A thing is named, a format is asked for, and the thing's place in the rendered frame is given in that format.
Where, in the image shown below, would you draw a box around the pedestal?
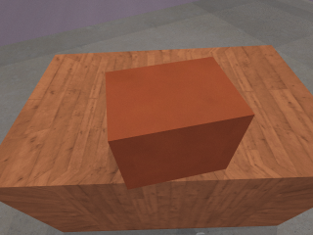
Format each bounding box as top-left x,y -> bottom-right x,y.
0,45 -> 313,232

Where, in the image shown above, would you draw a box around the carton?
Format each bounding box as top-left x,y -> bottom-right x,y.
105,57 -> 255,190

